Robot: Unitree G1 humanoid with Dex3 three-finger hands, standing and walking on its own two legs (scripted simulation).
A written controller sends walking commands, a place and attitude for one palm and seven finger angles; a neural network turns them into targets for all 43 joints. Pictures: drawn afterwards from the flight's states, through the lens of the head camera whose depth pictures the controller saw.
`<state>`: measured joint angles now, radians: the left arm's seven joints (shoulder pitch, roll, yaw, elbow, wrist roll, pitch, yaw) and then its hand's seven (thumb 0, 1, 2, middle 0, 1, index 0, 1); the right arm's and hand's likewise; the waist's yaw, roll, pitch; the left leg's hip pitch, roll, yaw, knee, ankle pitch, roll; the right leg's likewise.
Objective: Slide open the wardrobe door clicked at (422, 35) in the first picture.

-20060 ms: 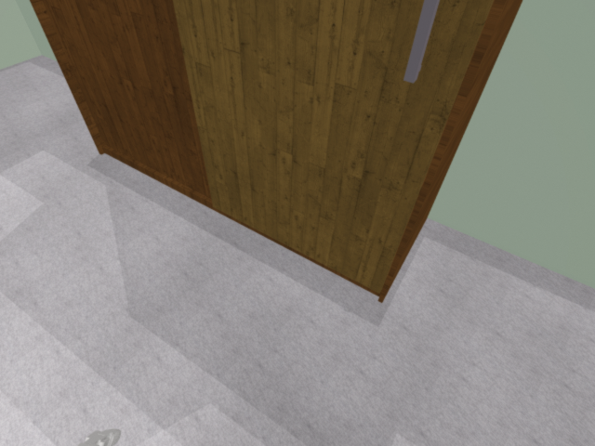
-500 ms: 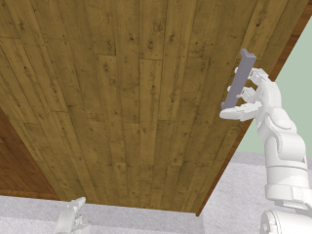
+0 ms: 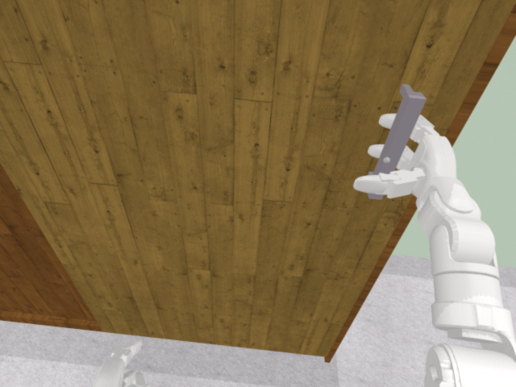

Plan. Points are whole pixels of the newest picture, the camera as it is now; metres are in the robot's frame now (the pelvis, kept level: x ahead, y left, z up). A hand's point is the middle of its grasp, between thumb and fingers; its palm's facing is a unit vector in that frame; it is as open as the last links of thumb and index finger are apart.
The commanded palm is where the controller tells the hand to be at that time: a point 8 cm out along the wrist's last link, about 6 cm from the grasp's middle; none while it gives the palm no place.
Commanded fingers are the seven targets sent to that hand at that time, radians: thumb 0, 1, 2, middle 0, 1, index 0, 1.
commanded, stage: grip the handle and tug to test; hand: right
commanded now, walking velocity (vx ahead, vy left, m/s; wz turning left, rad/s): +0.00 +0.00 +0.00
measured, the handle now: (389, 144) +0.44 -0.18 +0.21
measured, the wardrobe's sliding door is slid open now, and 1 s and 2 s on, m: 0.00 0.00 0.00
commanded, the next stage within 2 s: tug the door sideways, standing still in 1.26 s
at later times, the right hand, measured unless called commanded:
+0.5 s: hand (386, 159) +0.39 -0.16 +0.22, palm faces +0.06 +1.00 +0.01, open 6.4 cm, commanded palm +0.35 -0.22 +0.21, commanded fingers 0.00 -0.90 -0.90 0.45 1.40 0.45 1.40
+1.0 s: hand (385, 159) +0.39 -0.16 +0.22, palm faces +0.06 +1.00 +0.02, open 6.0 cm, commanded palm +0.35 -0.21 +0.21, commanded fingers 0.00 -0.90 -0.90 0.45 1.40 0.45 1.40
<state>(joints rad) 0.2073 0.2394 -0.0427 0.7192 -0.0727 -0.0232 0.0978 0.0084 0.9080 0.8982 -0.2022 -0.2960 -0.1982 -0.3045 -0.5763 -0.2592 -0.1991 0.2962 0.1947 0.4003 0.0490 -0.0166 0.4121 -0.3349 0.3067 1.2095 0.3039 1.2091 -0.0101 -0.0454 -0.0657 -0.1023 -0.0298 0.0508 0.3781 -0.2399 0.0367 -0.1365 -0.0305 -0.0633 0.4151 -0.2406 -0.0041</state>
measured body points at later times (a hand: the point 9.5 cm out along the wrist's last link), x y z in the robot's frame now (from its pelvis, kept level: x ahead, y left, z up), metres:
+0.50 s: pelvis +0.00 +0.00 +0.00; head -0.03 +0.01 +0.45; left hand +0.16 +0.25 -0.09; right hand +0.38 -0.21 +0.22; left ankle -0.02 +0.09 -0.74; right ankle -0.01 -0.12 -0.74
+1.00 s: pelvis +0.01 +0.00 +0.00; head -0.03 +0.02 +0.45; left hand +0.18 +0.25 -0.09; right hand +0.38 -0.21 +0.22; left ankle -0.02 +0.09 -0.74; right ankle -0.01 -0.12 -0.74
